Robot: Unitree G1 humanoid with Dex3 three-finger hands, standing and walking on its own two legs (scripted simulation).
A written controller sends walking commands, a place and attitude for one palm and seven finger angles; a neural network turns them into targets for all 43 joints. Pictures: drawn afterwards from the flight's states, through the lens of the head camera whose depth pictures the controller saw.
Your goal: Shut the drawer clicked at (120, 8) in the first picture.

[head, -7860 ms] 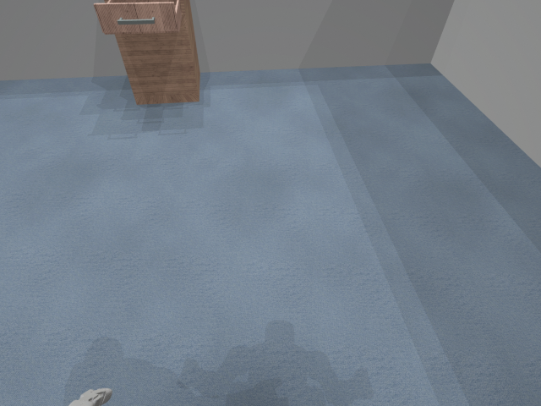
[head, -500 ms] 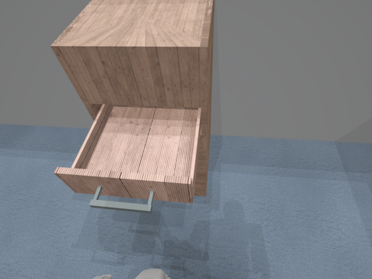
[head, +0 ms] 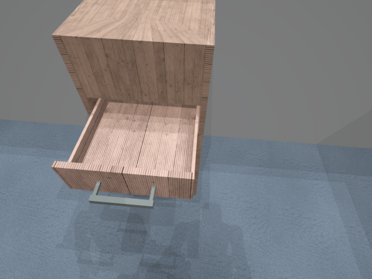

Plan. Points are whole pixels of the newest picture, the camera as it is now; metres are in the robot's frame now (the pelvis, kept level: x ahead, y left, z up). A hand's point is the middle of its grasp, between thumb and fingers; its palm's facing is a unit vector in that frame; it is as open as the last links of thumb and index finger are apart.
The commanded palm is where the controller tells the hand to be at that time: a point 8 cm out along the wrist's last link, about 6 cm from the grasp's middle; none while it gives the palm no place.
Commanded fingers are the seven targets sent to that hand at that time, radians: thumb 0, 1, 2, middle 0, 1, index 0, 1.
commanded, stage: come to a stop and stand still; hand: left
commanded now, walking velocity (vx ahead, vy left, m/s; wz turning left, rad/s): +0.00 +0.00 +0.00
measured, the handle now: (123, 194) +0.34 +0.20 -0.13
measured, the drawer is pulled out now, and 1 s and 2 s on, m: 0.28 0.28 0.28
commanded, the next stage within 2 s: look again from close up in 1.46 s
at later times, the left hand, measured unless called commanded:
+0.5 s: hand out of the picture +0.07 +0.16 -0.18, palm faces +0.05 -0.98 -0.21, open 7.2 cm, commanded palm none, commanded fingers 0.00 0.90 0.90 -0.20 -0.30 -0.20 -0.30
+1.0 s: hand out of the picture -0.02 +0.18 -0.18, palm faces +0.04 -0.99 -0.16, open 7.3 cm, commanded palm none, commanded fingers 0.00 0.90 0.90 -0.20 -0.30 -0.20 -0.30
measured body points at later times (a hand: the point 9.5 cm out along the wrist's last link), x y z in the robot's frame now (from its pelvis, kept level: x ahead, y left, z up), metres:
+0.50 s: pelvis +0.03 -0.03 -0.01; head +0.04 -0.02 +0.44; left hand +0.07 +0.21 -0.16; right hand +0.09 -0.26 -0.16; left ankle -0.01 +0.09 -0.74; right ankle -0.04 -0.10 -0.74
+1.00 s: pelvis +0.00 +0.02 +0.00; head +0.02 +0.03 +0.45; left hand -0.02 +0.23 -0.16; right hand -0.01 -0.20 -0.16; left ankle -0.01 +0.09 -0.74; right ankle -0.04 -0.10 -0.74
